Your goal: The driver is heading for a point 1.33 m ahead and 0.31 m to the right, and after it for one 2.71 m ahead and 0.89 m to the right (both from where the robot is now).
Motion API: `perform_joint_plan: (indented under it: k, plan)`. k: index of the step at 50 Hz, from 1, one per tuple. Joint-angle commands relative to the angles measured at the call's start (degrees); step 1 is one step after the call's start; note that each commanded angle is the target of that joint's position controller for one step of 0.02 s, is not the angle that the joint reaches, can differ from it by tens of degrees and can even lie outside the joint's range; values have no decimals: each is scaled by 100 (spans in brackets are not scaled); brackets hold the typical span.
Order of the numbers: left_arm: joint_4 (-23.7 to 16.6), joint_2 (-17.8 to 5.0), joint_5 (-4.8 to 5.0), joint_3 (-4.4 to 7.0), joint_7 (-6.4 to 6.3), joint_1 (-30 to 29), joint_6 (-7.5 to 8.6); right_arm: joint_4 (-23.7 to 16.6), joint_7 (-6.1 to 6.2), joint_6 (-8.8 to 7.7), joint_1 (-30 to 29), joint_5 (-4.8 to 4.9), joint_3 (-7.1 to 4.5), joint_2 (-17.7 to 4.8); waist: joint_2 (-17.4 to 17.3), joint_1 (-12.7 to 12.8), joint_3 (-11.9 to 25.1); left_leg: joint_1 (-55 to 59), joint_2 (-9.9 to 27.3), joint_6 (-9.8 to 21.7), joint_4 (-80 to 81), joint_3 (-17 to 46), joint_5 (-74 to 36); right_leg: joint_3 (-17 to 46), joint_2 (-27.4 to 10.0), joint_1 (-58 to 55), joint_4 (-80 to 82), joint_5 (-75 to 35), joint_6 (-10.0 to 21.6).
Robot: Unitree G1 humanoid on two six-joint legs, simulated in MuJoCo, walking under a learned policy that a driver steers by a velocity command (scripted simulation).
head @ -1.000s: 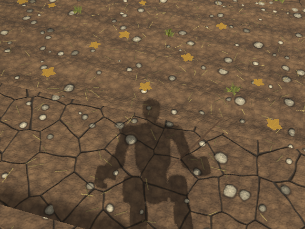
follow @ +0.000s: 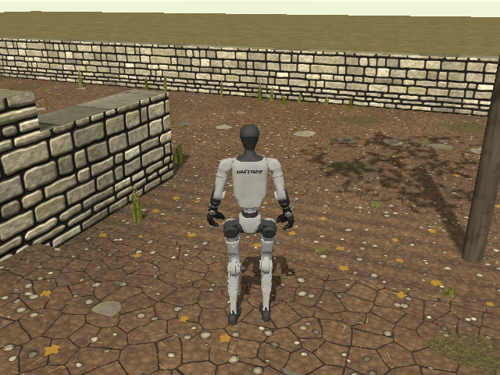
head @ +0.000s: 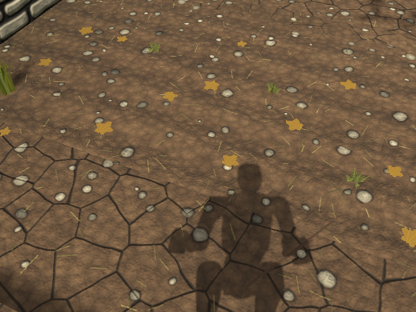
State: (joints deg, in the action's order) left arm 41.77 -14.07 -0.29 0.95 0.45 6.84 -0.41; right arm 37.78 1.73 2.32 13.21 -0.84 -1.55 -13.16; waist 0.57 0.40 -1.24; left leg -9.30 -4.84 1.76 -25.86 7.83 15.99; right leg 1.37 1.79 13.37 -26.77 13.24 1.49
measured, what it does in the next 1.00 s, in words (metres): stands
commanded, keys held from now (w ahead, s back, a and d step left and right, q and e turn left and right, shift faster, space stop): no key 1.00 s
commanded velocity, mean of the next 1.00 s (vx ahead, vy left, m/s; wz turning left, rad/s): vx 0.00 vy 0.00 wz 0.00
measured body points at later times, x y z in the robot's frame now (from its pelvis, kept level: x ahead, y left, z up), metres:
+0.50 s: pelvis +0.00 -0.01 +0.00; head +0.01 -0.01 +0.45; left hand +0.13 +0.24 -0.11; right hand +0.10 -0.27 -0.11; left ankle -0.03 +0.11 -0.74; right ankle +0.01 -0.11 -0.74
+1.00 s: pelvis +0.00 -0.01 +0.00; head +0.01 -0.01 +0.45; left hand +0.11 +0.25 -0.12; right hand +0.07 -0.27 -0.13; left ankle -0.03 +0.11 -0.74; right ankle +0.01 -0.11 -0.74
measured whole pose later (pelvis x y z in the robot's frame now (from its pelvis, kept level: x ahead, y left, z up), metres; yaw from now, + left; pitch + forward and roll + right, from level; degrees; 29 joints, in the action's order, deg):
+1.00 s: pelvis +0.00 -0.01 +0.00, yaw -1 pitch +0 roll +0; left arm 46.4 -15.0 -0.1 -0.3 -1.2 12.6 -0.5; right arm 47.5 3.4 1.3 16.7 -0.4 -0.9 -13.4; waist 0.3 0.9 -0.8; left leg -7.1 -2.8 0.3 -21.5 7.6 14.1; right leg 1.8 3.3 11.3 -22.2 10.8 2.8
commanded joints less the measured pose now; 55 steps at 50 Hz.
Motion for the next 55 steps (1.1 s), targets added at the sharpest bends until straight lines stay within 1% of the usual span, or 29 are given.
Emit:
perform_joint_plan:
  k: [1,18,30,43,55]
  plan:
    - [-400,-625,1,143,-26,-194,78,-370,38,-87,-20,-2,-164,-623,-38,20,385,-328,559,119,419,454,-1217,590,-553,-560,330,-996,306]
    - [-257,-661,7,94,-83,68,92,-109,128,-106,235,5,-144,-614,-28,20,292,-265,548,38,552,348,-1075,677,-548,-517,570,-796,360]
    - [-116,-695,14,68,-124,278,93,150,164,-130,388,17,-130,-631,-30,34,231,-260,546,-16,622,295,-1077,702,-528,-556,684,-788,395]
    - [62,-741,20,43,-163,480,72,534,181,-150,492,32,-95,-642,-48,46,169,-232,539,-52,699,239,-1110,696,-485,-619,772,-851,404]
    - [258,-776,22,27,-202,672,44,994,179,-168,551,48,-55,-646,-63,56,99,-221,529,-69,778,185,-1111,667,-434,-683,828,-913,384]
